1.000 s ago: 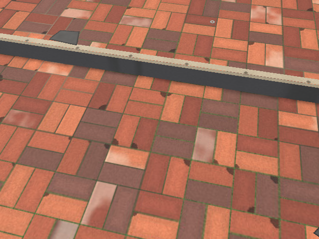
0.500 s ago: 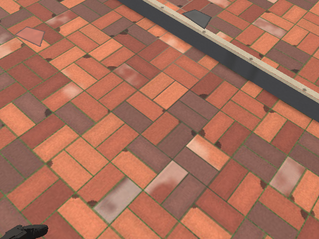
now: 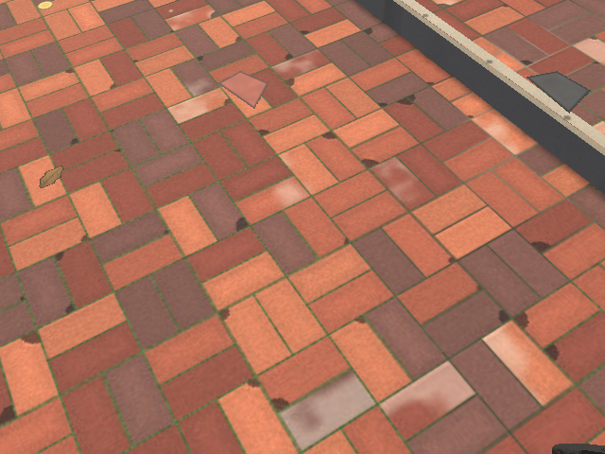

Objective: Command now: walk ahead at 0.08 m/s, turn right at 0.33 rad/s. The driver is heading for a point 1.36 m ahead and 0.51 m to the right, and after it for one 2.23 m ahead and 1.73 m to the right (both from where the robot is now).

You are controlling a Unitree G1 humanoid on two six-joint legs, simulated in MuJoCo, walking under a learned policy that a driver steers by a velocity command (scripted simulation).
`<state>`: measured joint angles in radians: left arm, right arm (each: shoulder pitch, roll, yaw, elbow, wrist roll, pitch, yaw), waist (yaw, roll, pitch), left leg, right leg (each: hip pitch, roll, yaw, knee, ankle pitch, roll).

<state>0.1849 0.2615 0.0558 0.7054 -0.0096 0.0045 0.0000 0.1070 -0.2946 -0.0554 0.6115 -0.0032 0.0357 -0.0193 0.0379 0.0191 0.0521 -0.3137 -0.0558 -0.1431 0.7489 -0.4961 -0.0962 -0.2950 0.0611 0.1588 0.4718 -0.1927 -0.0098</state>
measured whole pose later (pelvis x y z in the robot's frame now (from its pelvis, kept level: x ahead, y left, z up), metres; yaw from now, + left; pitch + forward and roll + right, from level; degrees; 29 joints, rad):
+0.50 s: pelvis +0.17 -0.07 -0.04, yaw -24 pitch +4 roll +0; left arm 0.01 0.33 0.05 0.58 0.04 0.03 -0.11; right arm 0.52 -0.29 -0.05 0.86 -0.05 -0.08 -0.02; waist -0.09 -0.01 0.02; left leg 0.26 0.08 0.25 0.20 -0.49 -0.09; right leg -0.72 -0.03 -0.13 0.83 -0.26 -0.13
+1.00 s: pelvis +0.50 -0.32 -0.03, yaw -41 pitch +1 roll +1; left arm 0.37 0.31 0.05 0.80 0.00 -0.04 0.05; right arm 0.08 -0.26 -0.01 0.66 -0.03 -0.14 0.04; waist 0.04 0.02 0.07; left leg -0.54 -0.09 0.04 0.48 0.05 0.09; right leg -0.06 0.15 0.05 0.89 -0.49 -0.04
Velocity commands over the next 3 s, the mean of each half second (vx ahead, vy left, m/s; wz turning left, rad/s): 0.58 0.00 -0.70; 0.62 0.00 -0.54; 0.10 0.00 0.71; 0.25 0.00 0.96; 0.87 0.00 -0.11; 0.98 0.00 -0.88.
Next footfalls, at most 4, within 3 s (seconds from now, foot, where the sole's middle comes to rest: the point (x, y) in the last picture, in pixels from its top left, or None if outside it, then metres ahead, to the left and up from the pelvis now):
0.08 left None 0.02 0.14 -0.78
0.54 right None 0.31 -0.23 -0.78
0.96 left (515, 349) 0.71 -0.41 -0.78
1.44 right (591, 393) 0.60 -0.56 -0.78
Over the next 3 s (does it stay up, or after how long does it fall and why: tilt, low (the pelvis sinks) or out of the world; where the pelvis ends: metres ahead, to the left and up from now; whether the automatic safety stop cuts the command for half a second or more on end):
stays up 1.38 -0.17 -0.03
